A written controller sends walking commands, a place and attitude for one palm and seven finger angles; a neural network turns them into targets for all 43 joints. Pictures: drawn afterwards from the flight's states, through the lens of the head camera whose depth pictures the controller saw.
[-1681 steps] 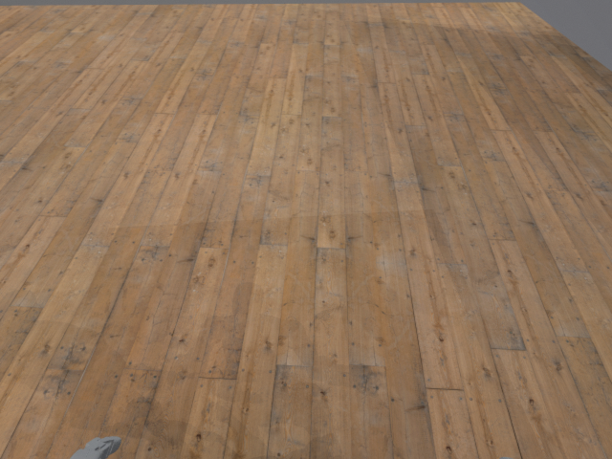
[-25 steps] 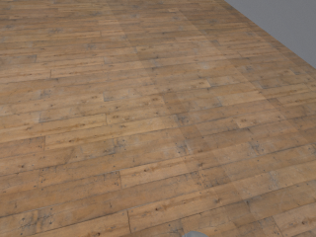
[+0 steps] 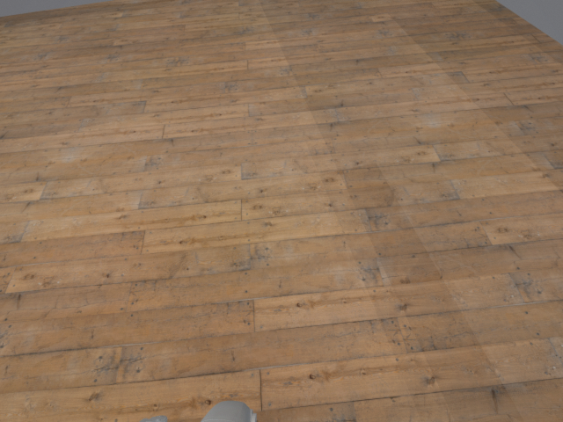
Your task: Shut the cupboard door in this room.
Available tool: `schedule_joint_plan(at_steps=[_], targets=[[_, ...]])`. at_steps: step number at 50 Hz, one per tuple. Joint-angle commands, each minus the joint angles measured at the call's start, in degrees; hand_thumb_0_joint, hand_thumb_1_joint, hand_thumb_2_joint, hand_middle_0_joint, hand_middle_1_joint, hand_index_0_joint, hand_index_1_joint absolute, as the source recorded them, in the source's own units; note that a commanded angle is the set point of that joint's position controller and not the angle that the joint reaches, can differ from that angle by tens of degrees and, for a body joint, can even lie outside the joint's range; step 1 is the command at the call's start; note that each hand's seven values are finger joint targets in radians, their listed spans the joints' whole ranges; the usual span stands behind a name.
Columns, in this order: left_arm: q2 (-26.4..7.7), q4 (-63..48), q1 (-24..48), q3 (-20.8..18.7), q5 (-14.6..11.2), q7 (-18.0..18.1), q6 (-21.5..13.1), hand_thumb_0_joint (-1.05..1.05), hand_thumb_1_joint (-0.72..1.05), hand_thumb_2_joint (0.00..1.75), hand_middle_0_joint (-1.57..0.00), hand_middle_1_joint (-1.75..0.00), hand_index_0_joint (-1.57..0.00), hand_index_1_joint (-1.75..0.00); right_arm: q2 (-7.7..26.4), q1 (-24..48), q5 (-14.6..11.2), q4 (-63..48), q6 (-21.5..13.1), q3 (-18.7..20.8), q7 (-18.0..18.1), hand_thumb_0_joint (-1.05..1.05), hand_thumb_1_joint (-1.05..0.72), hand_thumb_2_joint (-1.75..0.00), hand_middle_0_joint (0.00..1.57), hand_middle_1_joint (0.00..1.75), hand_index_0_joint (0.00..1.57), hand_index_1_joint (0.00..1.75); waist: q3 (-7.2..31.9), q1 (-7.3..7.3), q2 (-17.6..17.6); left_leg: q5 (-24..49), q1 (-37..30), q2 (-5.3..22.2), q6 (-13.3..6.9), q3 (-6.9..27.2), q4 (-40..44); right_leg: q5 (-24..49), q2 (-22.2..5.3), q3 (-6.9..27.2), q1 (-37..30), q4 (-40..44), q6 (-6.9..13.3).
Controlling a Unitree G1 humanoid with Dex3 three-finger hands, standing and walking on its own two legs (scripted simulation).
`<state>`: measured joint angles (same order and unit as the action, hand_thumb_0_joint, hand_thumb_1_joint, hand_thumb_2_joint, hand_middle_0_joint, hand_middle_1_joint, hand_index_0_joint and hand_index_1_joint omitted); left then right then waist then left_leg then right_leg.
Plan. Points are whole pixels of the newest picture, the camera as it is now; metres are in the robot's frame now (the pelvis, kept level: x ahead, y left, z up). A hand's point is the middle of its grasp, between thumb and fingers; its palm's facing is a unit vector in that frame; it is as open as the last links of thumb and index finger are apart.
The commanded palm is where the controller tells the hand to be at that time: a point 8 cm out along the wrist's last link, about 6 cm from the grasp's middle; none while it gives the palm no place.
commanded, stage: turn or walk to find it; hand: left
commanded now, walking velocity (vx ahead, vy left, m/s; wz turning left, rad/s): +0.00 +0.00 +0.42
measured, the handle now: out of the picture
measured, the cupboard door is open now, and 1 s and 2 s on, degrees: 78 78 78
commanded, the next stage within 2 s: none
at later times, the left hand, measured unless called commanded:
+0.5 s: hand out of the picture +0.03 +0.27 -0.17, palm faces +0.25 -0.94 -0.24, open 7.4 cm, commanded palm none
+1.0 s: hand out of the picture -0.01 +0.20 -0.16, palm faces +0.43 -0.87 -0.25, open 7.4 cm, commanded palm none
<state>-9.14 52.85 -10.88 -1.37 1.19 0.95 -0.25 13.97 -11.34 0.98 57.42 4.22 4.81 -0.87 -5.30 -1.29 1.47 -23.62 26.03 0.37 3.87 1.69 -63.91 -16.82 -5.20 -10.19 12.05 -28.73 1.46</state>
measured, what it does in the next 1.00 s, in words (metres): steps on the spot, turning left: left foot, then right foot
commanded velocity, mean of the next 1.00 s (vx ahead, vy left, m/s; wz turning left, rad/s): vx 0.00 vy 0.00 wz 0.42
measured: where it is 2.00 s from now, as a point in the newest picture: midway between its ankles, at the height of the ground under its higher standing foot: outside the picture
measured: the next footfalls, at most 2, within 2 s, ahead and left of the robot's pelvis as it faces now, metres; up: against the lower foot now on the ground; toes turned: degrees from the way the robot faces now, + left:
left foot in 0.22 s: +0.01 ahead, +0.15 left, +0.00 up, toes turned +11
right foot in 0.68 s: +0.09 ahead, -0.08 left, +0.00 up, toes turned +11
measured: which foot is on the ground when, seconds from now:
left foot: up 0.00-0.20, down 0.22-0.68, up 0.70-1.00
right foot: down 0.00-0.22, up 0.24-0.66, down 0.68-1.00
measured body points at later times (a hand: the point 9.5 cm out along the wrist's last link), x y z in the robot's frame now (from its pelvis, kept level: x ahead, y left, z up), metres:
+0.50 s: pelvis +0.01 +0.05 +0.00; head +0.04 +0.08 +0.45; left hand +0.02 +0.32 -0.15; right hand +0.15 -0.17 -0.13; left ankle -0.03 +0.14 -0.74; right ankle +0.02 -0.11 -0.68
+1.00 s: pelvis +0.02 +0.01 +0.00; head +0.07 +0.01 +0.45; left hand -0.03 +0.25 -0.14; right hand +0.18 -0.20 -0.16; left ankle -0.08 +0.13 -0.68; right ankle +0.05 -0.09 -0.74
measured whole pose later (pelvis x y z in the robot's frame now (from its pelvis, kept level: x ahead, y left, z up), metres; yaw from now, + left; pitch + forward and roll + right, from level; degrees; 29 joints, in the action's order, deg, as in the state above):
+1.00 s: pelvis +0.02 +0.01 +0.00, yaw +26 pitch +1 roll +2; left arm -10.3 53.8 -12.7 -1.8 1.5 0.7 -0.1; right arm 13.6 -10.4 0.7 57.6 4.3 4.2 -0.9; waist -5.8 -0.1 0.1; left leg -25.8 22.6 1.9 4.1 -0.2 -53.9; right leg -16.8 -7.0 -13.0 12.3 -29.1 0.9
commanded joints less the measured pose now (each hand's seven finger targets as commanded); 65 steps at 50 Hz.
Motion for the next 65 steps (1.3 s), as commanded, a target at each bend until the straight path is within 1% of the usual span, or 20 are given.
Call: schedule_joint_plan(at_steps=[1, 5, 9, 10, 11, 12, 18, 27, 31, 32, 34, 36, 40, 50, 54, 55, 56, 57, 61, 65], targets=[[-13.32, -1.95, -5.04, -3.87, 0.33, 0.91, -0.65, 0.0, 0.9, 0.9, -0.2, -0.3, -0.2, -0.3, 2.29, 4.25, -0.21, -4.9, -1.29, -0.11, -0.12, 0.0, -0.9, -0.9, 0.2, 0.3, 0.2, 0.3, 5.39, 3.64, -11.01, -2.34, 1.68, 1.16, 0.38, -2.58, 8.25, 28.11, -14.68, 8.16, -7.89, 8.15, 5.85], [-14.85, -0.69, -6.5, -4.47, 0.56, 0.82, -0.3, 0.0, 0.9, 0.9, -0.2, -0.3, -0.2, -0.3, 1.85, 6.12, -0.61, -5.72, -2.11, -0.99, -0.02, 0.0, -0.9, -0.9, 0.2, 0.3, 0.2, 0.3, 6.92, 4.69, -13.01, -3.72, -1.84, 1.05, -0.55, -5.06, 19.52, 32.86, -15.67, 7.18, -10.43, 5.11, 6.45], [-15.07, -0.12, -3.87, -4.62, -0.15, 0.65, 0.3, 0.0, 0.9, 0.9, -0.2, -0.3, -0.2, -0.3, 3.51, 0.78, -0.48, -4.68, -3.1, -0.81, 0.03, 0.0, -0.9, -0.9, 0.2, 0.3, 0.2, 0.3, 9.3, 0.96, -9.72, 11.42, -15.65, 1.48, -1.87, -6.85, 39.05, 26.36, -14.06, 2.08, -4.79, -3.45, 1.23], [-13.02, -1.08, -4.76, -4.35, -0.57, 0.36, 0.71, 0.0, 0.9, 0.9, -0.2, -0.3, -0.2, -0.3, 7.82, -1.44, -0.08, -4.64, -3.69, 0.14, 0.13, 0.0, -0.9, -0.9, 0.2, 0.3, 0.2, 0.3, 11.57, -0.3, 0.4, 23.69, -24.99, 8.05, -4.96, 1.72, 42.48, 15.15, -9.8, -0.79, 4.5, -12.36, -2.41], [-9.0, -3.05, -4.34, -3.11, -0.81, -0.01, 0.98, 0.0, 0.9, 0.9, -0.2, -0.3, -0.2, -0.3, 13.38, -4.25, 0.1, -4.76, -3.81, 1.56, 0.42, 0.0, -0.9, -0.9, 0.2, 0.3, 0.2, 0.3, 11.55, -1.51, 16.27, 46.61, -31.15, 22.31, -12.77, 18.59, 43.25, -18.04, -2.64, -1.14, 18.63, -23.63, -6.15], [-9.28, -3.75, -0.19, -2.47, -0.27, 0.5, 1.79, 0.0, 0.9, 0.9, -0.2, -0.3, -0.2, -0.3, 14.12, -6.6, -0.12, -3.37, -3.39, 1.7, 1.09, 0.0, -0.9, -0.9, 0.2, 0.3, 0.2, 0.3, 11.03, -3.28, 13.39, 47.42, -27.11, 24.13, -16.21, 18.62, 43.72, -22.41, -2.12, 4.75, 18.36, -30.23, -5.77], [-9.4, -0.62, 0.03, -2.9, -0.56, -0.39, 1.98, 0.0, 0.9, 0.9, -0.2, -0.3, -0.2, -0.3, 8.69, 0.92, 0.0, -5.08, -4.05, 0.15, 2.07, 0.0, -0.9, -0.9, 0.2, 0.3, 0.2, 0.3, 6.79, 0.72, 5.52, 43.18, -22.28, 13.32, -12.95, 8.06, 43.26, -8.3, -1.08, 8.03, 18.02, -33.05, -6.44], [-8.29, -3.11, 3.01, -2.41, -0.74, -0.12, 1.81, 0.0, 0.9, 0.9, -0.2, -0.3, -0.2, -0.3, 8.88, -0.03, 0.38, -5.42, -3.46, 1.1, 1.63, 0.0, -0.9, -0.9, 0.2, 0.3, 0.2, 0.3, 6.06, -0.22, 8.4, 39.18, -18.88, 12.24, -13.48, 12.72, 42.24, -8.83, 1.46, 7.15, 12.19, -18.26, -6.61], [-8.64, -2.43, -1.59, -2.54, -1.0, 0.08, 0.72, 0.0, 0.9, 0.9, -0.2, -0.3, -0.2, -0.3, 8.54, 1.44, 0.18, -5.97, -3.23, 1.43, 1.55, 0.0, -0.9, -0.9, 0.2, 0.3, 0.2, 0.3, 8.04, 2.04, 8.03, 38.51, -15.38, 9.98, -11.21, 14.02, 37.37, 0.23, 3.16, 5.89, 1.82, -2.0, -5.67], [-9.56, -2.03, -3.57, -2.8, -0.86, 0.22, 0.15, 0.0, 0.9, 0.9, -0.2, -0.3, -0.2, -0.3, 7.59, 1.35, -0.15, -6.04, -3.3, 1.28, 1.41, 0.0, -0.9, -0.9, 0.2, 0.3, 0.2, 0.3, 8.82, 3.04, 5.14, 32.67, -12.05, 7.78, -8.93, 13.24, 34.34, 7.01, 1.76, 6.53, -4.1, 5.74, -5.37], [-17.44, -1.84, -6.66, -4.18, 0.42, 0.97, -0.84, 0.0, 0.9, 0.9, -0.2, -0.3, -0.2, -0.3, 1.96, 0.35, -0.69, -8.19, -3.5, 0.41, 0.73, 0.0, -0.9, -0.9, 0.2, 0.3, 0.2, 0.3, 9.5, 4.09, -17.53, -8.47, 5.32, -4.47, -2.14, 0.77, 14.5, 28.51, -21.15, 25.77, -15.55, 9.27, 3.87], [-15.09, -2.56, -3.85, -4.06, -0.29, 1.13, -0.73, 0.0, 0.9, 0.9, -0.2, -0.3, -0.2, -0.3, 4.57, 1.5, -0.17, -6.61, -1.73, 1.34, 1.0, 0.0, -0.9, -0.9, 0.2, 0.3, 0.2, 0.3, 5.87, 3.25, -13.24, -9.04, 3.22, -1.51, -2.39, 4.48, -2.25, 23.09, -20.46, 24.58, -3.39, 11.35, 8.11], [-10.98, -4.34, 1.18, -3.1, -0.16, 1.06, -0.86, 0.0, 0.9, 0.9, -0.2, -0.3, -0.2, -0.3, 3.13, -1.5, 0.09, -3.97, -1.03, 0.93, -0.09, 0.0, -0.9, -0.9, 0.2, 0.3, 0.2, 0.3, 4.01, 0.46, -10.47, 1.59, 3.71, 0.77, -0.6, 1.67, -6.71, 19.49, -13.37, 10.64, -1.59, 10.51, 4.26], [-14.82, -0.89, -6.32, -4.46, 0.6, 0.77, -0.28, 0.0, 0.9, 0.9, -0.2, -0.3, -0.2, -0.3, 1.68, 5.68, -0.6, -5.83, -2.02, -0.87, -0.12, 0.0, -0.9, -0.9, 0.2, 0.3, 0.2, 0.3, 6.62, 4.68, -13.1, -3.83, -1.95, 1.11, -0.47, -5.03, 18.12, 28.94, -15.97, 6.9, -8.81, 6.24, 6.43], [-15.04, 0.11, -4.54, -4.65, 0.08, 0.55, 0.26, 0.0, 0.9, 0.9, -0.2, -0.3, -0.2, -0.3, 2.58, 1.5, -0.5, -4.93, -2.93, -0.86, 0.02, 0.0, -0.9, -0.9, 0.2, 0.3, 0.2, 0.3, 8.91, 1.79, -11.08, 8.0, -13.35, 0.84, -1.62, -7.32, 36.15, 25.75, -14.46, 2.59, -5.33, -1.34, 1.99], [-13.68, -0.44, -4.91, -4.5, -0.48, 0.4, 0.61, 0.0, 0.9, 0.9, -0.2, -0.3, -0.2, -0.3, 5.49, -0.75, -0.35, -4.66, -3.55, -0.21, 0.01, 0.0, -0.9, -0.9, 0.2, 0.3, 0.2, 0.3, 10.57, 0.22, -4.26, 17.02, -21.87, 3.99, -2.99, -3.85, 42.01, 19.33, -12.37, 0.47, 1.18, -8.04, -0.86], [-10.23, -2.14, -5.55, -3.84, -0.84, 0.03, 0.95, 0.0, 0.9, 0.9, -0.2, -0.3, -0.2, -0.3, 11.43, -3.13, 0.19, -4.99, -3.96, 1.17, 0.28, 0.0, -0.9, -0.9, 0.2, 0.3, 0.2, 0.3, 11.74, -0.86, 12.32, 36.49, -30.06, 17.97, -9.73, 14.81, 42.96, -5.46, -4.45, -2.28, 15.36, -19.36, -5.4], [-8.6, -3.85, -2.04, -2.69, -0.37, 0.17, 1.3, 0.0, 0.9, 0.9, -0.2, -0.3, -0.2, -0.3, 14.17, -6.09, -0.14, -4.23, -3.34, 1.72, 0.6, 0.0, -0.9, -0.9, 0.2, 0.3, 0.2, 0.3, 10.87, -2.48, 14.52, 46.53, -27.27, 24.75, -15.7, 17.63, 43.97, -22.6, -2.3, 1.64, 18.23, -27.61, -5.8], [-9.34, -0.88, 0.65, -3.27, -0.43, -0.28, 1.95, 0.0, 0.9, 0.9, -0.2, -0.3, -0.2, -0.3, 8.49, 0.54, 0.18, -4.88, -3.88, 0.13, 2.19, 0.0, -0.9, -0.9, 0.2, 0.3, 0.2, 0.3, 5.61, 0.56, 8.01, 43.01, -21.75, 15.0, -13.09, 9.58, 43.62, -9.72, -1.86, 8.32, 20.09, -35.9, -5.99], [-9.35, -0.43, -0.28, -3.07, -0.54, -0.3, 1.99, 0.0, 0.9, 0.9, -0.2, -0.3, -0.2, -0.3, 8.13, -0.32, -0.13, -5.06, -4.31, 0.19, 2.12, 0.0, -0.9, -0.9, 0.2, 0.3, 0.2, 0.3, 7.21, 0.84, 6.36, 45.85, -23.97, 13.12, -12.56, 7.4, 43.45, -6.81, -1.22, 8.18, 18.9, -33.56, -6.92]])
